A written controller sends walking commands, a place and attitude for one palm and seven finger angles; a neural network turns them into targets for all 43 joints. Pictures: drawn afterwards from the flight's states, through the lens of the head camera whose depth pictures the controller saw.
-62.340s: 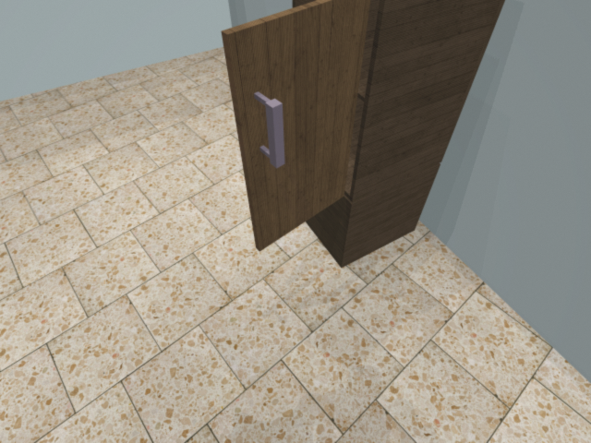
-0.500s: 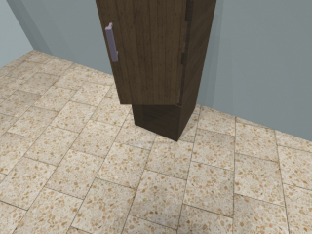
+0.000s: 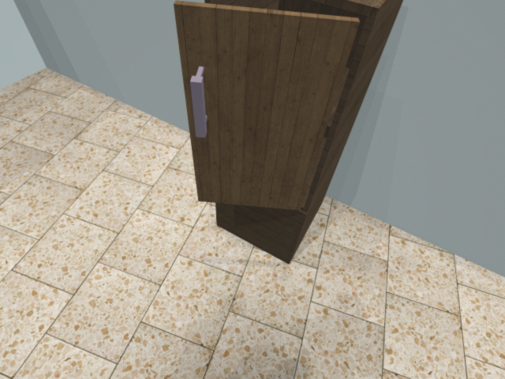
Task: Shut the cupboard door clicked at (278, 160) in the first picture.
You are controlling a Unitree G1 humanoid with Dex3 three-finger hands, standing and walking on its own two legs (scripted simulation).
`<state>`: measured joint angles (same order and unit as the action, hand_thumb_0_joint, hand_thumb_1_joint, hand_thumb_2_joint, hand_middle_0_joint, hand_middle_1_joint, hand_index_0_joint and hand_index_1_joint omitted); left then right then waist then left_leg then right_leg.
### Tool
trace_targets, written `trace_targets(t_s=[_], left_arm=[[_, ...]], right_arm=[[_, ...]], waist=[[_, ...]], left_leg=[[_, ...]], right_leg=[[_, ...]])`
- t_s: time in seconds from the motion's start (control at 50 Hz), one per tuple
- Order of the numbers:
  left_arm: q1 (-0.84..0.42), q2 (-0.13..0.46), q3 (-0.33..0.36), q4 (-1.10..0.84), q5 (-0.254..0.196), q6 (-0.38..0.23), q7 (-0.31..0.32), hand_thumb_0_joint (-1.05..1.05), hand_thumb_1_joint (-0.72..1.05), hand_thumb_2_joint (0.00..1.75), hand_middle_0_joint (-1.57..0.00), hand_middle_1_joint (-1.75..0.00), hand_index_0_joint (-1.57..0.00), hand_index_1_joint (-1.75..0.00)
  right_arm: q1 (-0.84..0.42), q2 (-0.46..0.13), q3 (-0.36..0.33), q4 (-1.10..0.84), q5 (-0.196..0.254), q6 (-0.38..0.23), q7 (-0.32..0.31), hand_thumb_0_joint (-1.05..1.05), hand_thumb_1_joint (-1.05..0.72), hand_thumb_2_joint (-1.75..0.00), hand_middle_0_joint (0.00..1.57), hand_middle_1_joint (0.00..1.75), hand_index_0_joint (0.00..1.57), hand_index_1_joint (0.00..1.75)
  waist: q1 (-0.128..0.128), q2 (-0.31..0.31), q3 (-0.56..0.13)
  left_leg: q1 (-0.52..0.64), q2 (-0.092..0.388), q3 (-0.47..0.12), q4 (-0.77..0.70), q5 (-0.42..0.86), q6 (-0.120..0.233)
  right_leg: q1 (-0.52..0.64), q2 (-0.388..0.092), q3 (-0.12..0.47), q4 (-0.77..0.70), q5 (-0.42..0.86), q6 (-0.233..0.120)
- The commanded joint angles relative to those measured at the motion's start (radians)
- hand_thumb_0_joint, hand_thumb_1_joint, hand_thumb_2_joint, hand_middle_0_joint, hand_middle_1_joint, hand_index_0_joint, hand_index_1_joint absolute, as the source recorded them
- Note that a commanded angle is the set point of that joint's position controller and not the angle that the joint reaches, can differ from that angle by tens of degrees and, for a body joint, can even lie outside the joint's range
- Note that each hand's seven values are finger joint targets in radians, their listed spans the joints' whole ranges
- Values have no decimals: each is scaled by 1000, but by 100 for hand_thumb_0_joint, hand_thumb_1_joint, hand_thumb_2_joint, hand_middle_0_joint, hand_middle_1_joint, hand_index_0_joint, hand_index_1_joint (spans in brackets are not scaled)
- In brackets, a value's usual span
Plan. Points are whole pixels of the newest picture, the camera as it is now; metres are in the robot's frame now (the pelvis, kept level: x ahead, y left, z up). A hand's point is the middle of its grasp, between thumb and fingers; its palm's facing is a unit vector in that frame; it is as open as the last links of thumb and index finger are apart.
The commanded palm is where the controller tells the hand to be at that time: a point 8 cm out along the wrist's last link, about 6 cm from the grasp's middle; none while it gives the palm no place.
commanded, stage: take the last steps up to it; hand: left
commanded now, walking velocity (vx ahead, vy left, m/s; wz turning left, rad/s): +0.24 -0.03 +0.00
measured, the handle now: (201, 102) +0.64 +0.16 +0.06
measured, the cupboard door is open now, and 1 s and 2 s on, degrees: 26 26 26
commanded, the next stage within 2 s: come to a stop and stand still in 0.20 s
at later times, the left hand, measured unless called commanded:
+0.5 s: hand (183, 333) +0.22 +0.14 -0.16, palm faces +0.03 -0.97 -0.23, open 7.2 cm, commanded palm none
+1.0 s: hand (150, 367) +0.16 +0.19 -0.17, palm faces +0.04 -0.98 -0.21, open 7.4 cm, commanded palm none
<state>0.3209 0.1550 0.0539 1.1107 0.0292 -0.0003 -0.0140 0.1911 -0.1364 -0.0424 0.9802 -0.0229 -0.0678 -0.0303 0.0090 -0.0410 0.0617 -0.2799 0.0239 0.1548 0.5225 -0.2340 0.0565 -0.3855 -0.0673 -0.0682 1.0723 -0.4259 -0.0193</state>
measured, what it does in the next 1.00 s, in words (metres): walks ahead: right foot, then left foot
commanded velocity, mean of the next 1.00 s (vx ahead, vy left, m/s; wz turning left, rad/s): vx -0.04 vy -0.02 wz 0.00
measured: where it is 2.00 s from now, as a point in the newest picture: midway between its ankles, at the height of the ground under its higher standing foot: outside the picture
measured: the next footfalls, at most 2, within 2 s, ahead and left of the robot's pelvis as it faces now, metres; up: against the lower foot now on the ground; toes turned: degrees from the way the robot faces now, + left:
right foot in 0.30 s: +0.21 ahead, -0.15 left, +0.00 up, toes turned -6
left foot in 0.66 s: +0.26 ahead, +0.07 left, +0.00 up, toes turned +2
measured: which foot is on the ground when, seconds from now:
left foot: down 0.00-0.30, up 0.32-0.64, down 0.66-1.00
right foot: up 0.00-0.28, down 0.30-0.68, up 0.70-1.00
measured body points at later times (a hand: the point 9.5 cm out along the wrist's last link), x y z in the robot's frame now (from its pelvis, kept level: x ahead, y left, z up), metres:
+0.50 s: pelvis +0.15 -0.04 +0.00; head +0.18 -0.05 +0.45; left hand +0.22 +0.19 -0.14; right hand +0.16 -0.27 -0.16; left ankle +0.13 +0.08 -0.69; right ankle +0.17 -0.15 -0.73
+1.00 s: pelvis +0.13 -0.01 +0.01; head +0.16 +0.01 +0.46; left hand +0.16 +0.24 -0.16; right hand +0.21 -0.24 -0.13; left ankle +0.19 +0.09 -0.73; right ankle +0.07 -0.16 -0.69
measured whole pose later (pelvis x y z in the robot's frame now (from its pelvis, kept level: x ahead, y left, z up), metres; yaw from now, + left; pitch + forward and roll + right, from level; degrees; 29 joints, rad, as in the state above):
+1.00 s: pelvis +0.13 -0.01 +0.01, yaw +1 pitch +0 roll -2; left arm 0.21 0.22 0.06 1.03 0.02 0.08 0.01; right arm 0.15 -0.15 -0.02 0.99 -0.02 0.02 -0.04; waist -0.01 -0.01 0.06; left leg -0.31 0.04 0.06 0.45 -0.13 0.04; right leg -0.28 -0.02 -0.01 0.80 -0.48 0.03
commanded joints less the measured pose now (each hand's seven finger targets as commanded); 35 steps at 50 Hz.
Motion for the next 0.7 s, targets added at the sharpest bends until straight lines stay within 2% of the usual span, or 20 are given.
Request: trace_targets(t_s=[0.0, 0.1, 0.16, 0.2, 0.24, 0.26, 0.28, 0.3, 0.32, 0.34, 0.38, 0.4, 0.46, 0.54, 0.58, 0.6, 0.62, 0.64, 0.66, 0.68], left_arm=[[-25, 30, 10, -100, 2, -18, -3, 0, 90, 90, -20, -30, -20, -30], [-111, 40, 5, -132, -2, -10, -7, 0, 90, 90, -20, -30, -20, -30], [-153, 59, 3, -146, -2, -13, -7, 0, 90, 90, -20, -30, -20, -30], [-126, 70, 6, -134, -3, -14, -6, 0, 90, 90, -20, -30, -20, -30], [-37, 115, 16, -102, -2, -22, 0, 0, 90, 90, -20, -30, -20, -30], [45, 165, 27, -77, 1, -33, 6, 0, 90, 90, -20, -30, -20, -30], [118, 238, 40, -56, 1, -41, 13, 0, 90, 90, -20, -30, -20, -30], [135, 241, 37, -56, -11, -48, 21, 0, 90, 90, -20, -30, -20, -30], [51, 208, 22, -67, -11, -50, 30, 0, 90, 90, -20, -30, -20, -30], [-28, 170, 11, -91, -11, -42, 39, 0, 90, 90, -20, -30, -20, -30], [-86, 161, 7, -110, -6, -36, 48, 0, 90, 90, -20, -30, -20, -30], [-95, 167, 8, -113, -6, -30, 50, 0, 90, 90, -20, -30, -20, -30], [-96, 176, 22, -119, -5, -9, 57, 0, 90, 90, -20, -30, -20, -30], [-117, 194, 38, -134, 1, 9, 60, 0, 90, 90, -20, -30, -20, -30], [-133, 196, 41, -145, -1, 16, 59, 0, 90, 90, -20, -30, -20, -30], [-137, 193, 39, -149, -5, 20, 58, 0, 90, 90, -20, -30, -20, -30], [-115, 167, 33, -154, -12, 27, 58, 0, 90, 90, -20, -30, -20, -30], [-71, 109, 22, -164, -15, 35, 56, 0, 90, 90, -20, -30, -20, -30], [-60, 103, 14, -170, -18, 41, 62, 0, 90, 90, -20, -30, -20, -30], [-86, 114, 15, -172, -16, 54, 63, 0, 90, 90, -20, -30, -20, -30]], right_arm=[[142, -141, -19, 21, -6, -5, -5, 0, -90, -90, 20, 30, 20, 30], [149, -158, -20, 47, -8, 2, 0, 0, -90, -90, 20, 30, 20, 30], [160, -166, -22, 66, -9, 9, 2, 0, -90, -90, 20, 30, 20, 30], [148, -172, -24, 72, -8, 17, 3, 0, -90, -90, 20, 30, 20, 30], [142, -147, -18, 78, 1, 23, 9, 0, -90, -90, 20, 30, 20, 30], [144, -117, -12, 70, 7, 20, 14, 0, -90, -90, 20, 30, 20, 30], [179, -73, -4, 55, 10, 18, 18, 0, -90, -90, 20, 30, 20, 30], [147, -99, -4, 46, 12, 30, 10, 0, -90, -90, 20, 30, 20, 30], [140, -100, -8, 52, 14, 37, 5, 0, -90, -90, 20, 30, 20, 30], [148, -90, -2, 64, 20, 46, -2, 0, -90, -90, 20, 30, 20, 30], [148, -60, 9, 80, 24, 64, -3, 0, -90, -90, 20, 30, 20, 30], [146, -56, 8, 77, 28, 76, -2, 0, -90, -90, 20, 30, 20, 30], [124, -63, -4, 60, 21, 102, 4, 0, -90, -90, 20, 30, 20, 30], [87, -88, -23, 22, 20, 112, 8, 0, -90, -90, 20, 30, 20, 30], [85, -97, -25, 11, 18, 109, 10, 0, -90, -90, 20, 30, 20, 30], [98, -106, -25, 15, 16, 104, 12, 0, -90, -90, 20, 30, 20, 30], [106, -142, -25, 12, 11, 92, 13, 0, -90, -90, 20, 30, 20, 30], [101, -210, -36, -6, 3, 81, 11, 0, -90, -90, 20, 30, 20, 30], [92, -251, -40, -21, -5, 85, 6, 0, -90, -90, 20, 30, 20, 30], [71, -249, -34, -31, -6, 80, -10, 0, -90, -90, 20, 30, 20, 30]], waist=[[-17, 126, -33], [-16, 144, -9], [-21, 165, 7], [0, 161, 0], [45, 74, -7], [78, -27, -36], [80, -194, -78], [89, -214, -103], [51, -201, -78], [17, -115, -59], [-4, -51, -101], [-10, -68, -113], [-3, -78, -102], [-7, -149, -85], [-21, -140, -70], [-33, -118, -72], [-30, -5, -95], [-16, 237, -112], [-28, 289, -100], [-36, 281, -105]], left_leg=[[124, 274, -262, -336, 91, 121], [147, 245, -192, -324, 186, 121], [155, 239, -183, -278, 238, 109], [132, 224, -163, -222, 199, 86], [19, 155, -123, -97, 108, 33], [-96, 85, -60, 54, 10, -6], [-233, -23, 7, 272, -239, -44], [-229, -11, -73, 446, -409, -50], [-209, 22, -141, 494, -365, -59], [-169, 44, -164, 467, -335, -71], [-109, 39, -153, 403, -290, -86], [-80, 28, -143, 365, -274, -92], [-73, -3, -107, 311, -206, -104], [-76, -3, -120, 272, -185, -103], [-15, 2, -123, 137, -93, -98], [55, 9, -121, 9, 32, -93], [150, 83, -181, -91, 267, -67], [139, 272, -386, -153, 529, 19], [59, 361, -425, -195, 589, 116], [31, 355, -454, -219, 552, 137]], right_leg=[[-146, -53, 41, -64, 97, 17], [-89, -35, 2, -300, 182, 30], [-33, -9, -19, -398, 190, 24], [66, 15, -41, -475, 223, 18], [273, 23, -20, -595, 279, 3], [406, -90, 119, -640, 278, -40], [515, -279, 353, -745, 342, -135], [452, -354, 454, -805, 510, -203], [370, -346, 394, -794, 691, -210], [320, -332, 318, -768, 814, -213], [293, -283, 180, -698, 1031, -196], [268, -268, 144, -686, 1049, -185], [253, -245, 112, -676, 991, -170], [234, -256, 119, -658, 920, -173], [186, -235, 110, -624, 802, -142], [156, -207, 98, -583, 703, -106], [87, -139, 65, -516, 494, -49], [43, -20, -16, -405, 99, 25], [61, 40, 13, -233, -194, 30], [35, 58, 85, -98, -217, 30]])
